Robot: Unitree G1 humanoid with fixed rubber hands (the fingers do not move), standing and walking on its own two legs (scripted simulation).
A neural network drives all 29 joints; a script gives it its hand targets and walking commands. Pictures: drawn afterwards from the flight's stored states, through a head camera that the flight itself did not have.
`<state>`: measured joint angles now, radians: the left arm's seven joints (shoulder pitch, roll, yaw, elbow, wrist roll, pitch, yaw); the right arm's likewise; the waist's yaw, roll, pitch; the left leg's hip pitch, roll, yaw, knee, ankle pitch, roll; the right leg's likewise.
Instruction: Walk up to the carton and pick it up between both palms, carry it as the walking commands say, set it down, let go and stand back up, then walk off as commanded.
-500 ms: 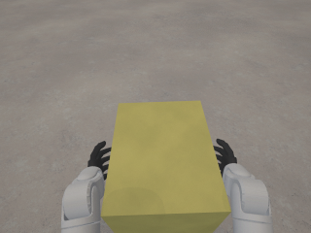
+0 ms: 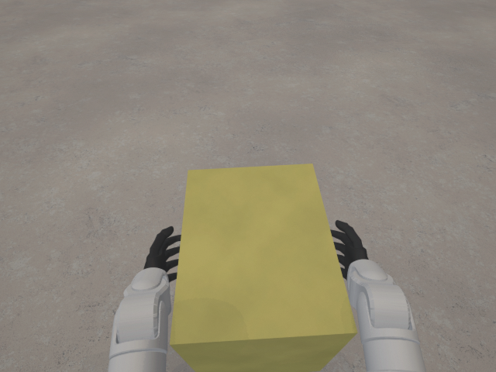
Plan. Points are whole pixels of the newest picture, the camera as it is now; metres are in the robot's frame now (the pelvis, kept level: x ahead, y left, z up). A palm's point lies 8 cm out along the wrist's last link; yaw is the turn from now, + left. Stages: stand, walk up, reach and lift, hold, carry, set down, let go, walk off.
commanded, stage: set down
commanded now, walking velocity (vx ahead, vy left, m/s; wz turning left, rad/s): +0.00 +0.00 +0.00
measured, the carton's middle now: (256, 273) +0.31 +0.00 -0.03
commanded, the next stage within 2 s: none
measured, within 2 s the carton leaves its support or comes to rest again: neither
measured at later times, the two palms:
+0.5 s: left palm (158, 269) +0.31 +0.17 -0.01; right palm (335, 263) +0.31 -0.14 -0.01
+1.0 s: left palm (170, 280) +0.33 +0.17 -0.10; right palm (323, 271) +0.35 -0.15 -0.09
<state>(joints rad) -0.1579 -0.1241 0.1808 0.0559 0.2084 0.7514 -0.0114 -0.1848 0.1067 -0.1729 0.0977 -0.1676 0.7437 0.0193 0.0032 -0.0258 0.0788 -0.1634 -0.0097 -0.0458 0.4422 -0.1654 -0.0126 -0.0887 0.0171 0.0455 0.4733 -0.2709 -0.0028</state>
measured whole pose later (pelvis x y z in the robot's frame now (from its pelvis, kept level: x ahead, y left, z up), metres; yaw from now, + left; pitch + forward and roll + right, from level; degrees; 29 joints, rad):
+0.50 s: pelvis +0.02 +0.01 +0.00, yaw -2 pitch -1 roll +0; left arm -0.28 -0.15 0.32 0.35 0.28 0.53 -0.04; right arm -0.31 0.14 -0.32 0.43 -0.30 0.50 0.07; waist 0.03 -0.02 0.06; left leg -0.26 -0.02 -0.03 0.47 -0.19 0.00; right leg -0.19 0.02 0.09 0.49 -0.28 0.01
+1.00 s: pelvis -0.03 +0.00 -0.04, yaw -1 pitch +20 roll -1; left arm -0.52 -0.13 0.44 0.45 0.31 0.34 -0.06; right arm -0.56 0.13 -0.44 0.52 -0.29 0.30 0.07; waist 0.02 -0.03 0.00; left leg -0.91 -0.02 -0.08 0.76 -0.21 -0.02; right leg -0.84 0.05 0.06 0.81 -0.32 0.00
